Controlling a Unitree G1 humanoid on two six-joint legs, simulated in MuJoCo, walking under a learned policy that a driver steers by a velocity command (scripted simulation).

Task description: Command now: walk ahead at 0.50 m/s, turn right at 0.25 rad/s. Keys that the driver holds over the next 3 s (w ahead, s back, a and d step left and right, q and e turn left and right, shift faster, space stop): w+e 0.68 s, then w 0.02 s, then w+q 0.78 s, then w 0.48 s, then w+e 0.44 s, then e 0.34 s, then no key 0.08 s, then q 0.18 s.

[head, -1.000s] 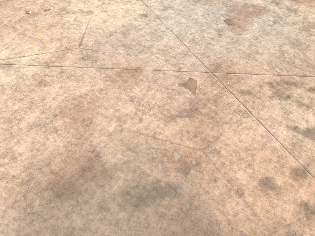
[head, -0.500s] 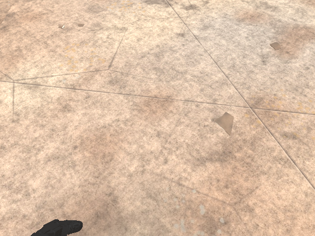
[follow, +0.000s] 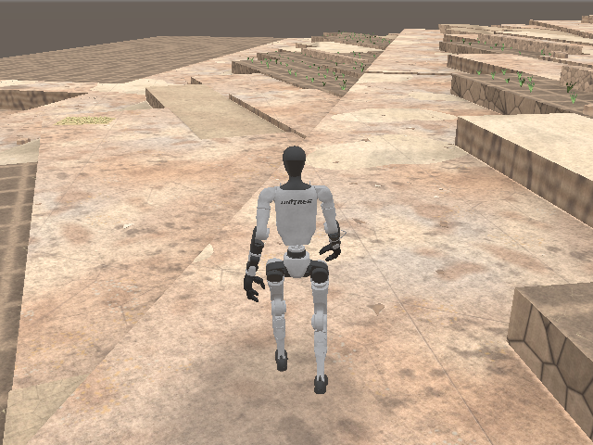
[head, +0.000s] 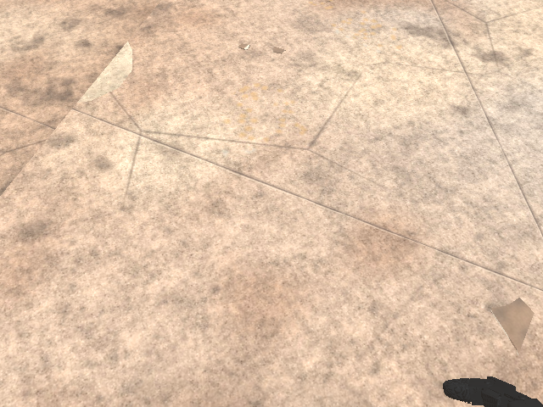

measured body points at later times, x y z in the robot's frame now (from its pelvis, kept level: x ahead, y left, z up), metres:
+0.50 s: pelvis +0.25 -0.05 -0.01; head +0.28 -0.06 +0.44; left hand +0.50 +0.13 -0.11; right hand +0.15 -0.29 -0.15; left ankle +0.09 +0.09 -0.71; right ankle +0.33 -0.13 -0.73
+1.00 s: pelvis +0.51 -0.14 +0.00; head +0.53 -0.15 +0.45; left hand +0.59 +0.12 -0.13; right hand +0.58 -0.42 -0.11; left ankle +0.69 -0.10 -0.70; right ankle +0.33 -0.13 -0.73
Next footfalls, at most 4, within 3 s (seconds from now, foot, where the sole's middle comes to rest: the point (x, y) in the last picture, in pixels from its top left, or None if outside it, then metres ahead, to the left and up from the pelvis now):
0.48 right None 0.37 -0.15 -0.76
1.06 left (353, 303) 0.73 -0.13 -0.76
1.58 right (428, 229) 0.98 -0.36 -0.76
2.08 left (355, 160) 1.24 -0.15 -0.76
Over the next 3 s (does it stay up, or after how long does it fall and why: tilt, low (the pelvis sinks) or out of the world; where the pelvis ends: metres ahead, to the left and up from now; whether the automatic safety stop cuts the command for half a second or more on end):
stays up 1.41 -0.29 0.01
